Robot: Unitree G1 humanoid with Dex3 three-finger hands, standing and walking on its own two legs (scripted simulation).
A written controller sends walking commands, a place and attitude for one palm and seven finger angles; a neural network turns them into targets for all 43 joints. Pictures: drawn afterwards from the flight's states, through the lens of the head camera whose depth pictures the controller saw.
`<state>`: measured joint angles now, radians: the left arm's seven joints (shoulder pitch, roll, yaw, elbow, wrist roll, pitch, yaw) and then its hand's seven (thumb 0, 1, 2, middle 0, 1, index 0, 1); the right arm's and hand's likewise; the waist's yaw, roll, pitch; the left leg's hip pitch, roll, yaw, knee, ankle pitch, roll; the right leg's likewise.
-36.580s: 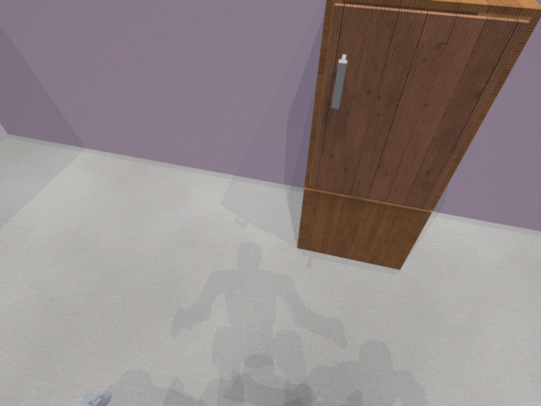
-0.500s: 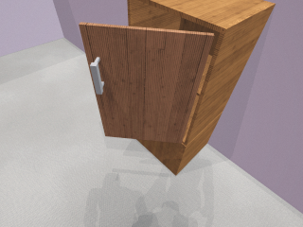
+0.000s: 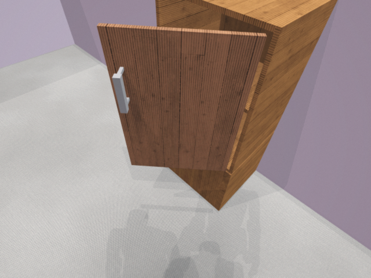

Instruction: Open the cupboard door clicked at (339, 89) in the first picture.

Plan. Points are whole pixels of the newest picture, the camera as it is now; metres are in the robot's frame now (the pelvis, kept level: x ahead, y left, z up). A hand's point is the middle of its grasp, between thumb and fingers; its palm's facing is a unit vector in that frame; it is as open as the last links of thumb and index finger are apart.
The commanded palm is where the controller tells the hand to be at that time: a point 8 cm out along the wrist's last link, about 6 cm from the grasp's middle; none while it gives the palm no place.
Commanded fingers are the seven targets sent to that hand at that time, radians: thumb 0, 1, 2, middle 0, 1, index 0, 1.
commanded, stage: look again from close up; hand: left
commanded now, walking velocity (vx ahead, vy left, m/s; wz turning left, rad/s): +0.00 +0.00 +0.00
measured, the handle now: (122, 90) +0.59 +0.22 +0.07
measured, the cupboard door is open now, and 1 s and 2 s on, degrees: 41 41 41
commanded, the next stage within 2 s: raise the hand with hooked fingers in 0.36 s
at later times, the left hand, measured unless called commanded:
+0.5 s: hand out of the picture +0.03 +0.22 -0.17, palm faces +0.08 -0.98 -0.19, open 7.4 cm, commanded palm +0.10 +0.27 -0.06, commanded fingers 0.00 0.83 0.87 -0.20 -0.34 -0.20 -0.34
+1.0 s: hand (69, 259) +0.16 +0.24 -0.02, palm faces +0.18 -0.98 -0.07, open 9.3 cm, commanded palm +0.16 +0.29 -0.01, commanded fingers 0.00 0.25 0.62 -0.25 -0.72 -0.25 -0.72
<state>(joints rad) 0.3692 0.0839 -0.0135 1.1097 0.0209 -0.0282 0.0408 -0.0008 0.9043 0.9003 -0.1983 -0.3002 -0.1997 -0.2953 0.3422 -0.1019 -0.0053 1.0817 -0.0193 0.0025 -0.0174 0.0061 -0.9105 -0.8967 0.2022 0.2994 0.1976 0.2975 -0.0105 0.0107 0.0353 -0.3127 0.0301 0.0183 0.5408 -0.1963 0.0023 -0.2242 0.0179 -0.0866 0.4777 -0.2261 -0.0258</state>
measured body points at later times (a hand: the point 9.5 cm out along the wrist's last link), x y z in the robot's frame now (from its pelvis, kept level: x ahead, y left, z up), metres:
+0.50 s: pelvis +0.01 +0.04 +0.00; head +0.01 +0.05 +0.45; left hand +0.02 +0.27 -0.15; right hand +0.05 -0.20 -0.14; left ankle +0.06 +0.11 -0.73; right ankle +0.02 -0.11 -0.73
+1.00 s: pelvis +0.02 -0.01 -0.07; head +0.05 +0.03 +0.38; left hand +0.15 +0.29 -0.02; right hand +0.24 -0.24 -0.11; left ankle +0.06 +0.11 -0.73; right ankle +0.02 -0.10 -0.73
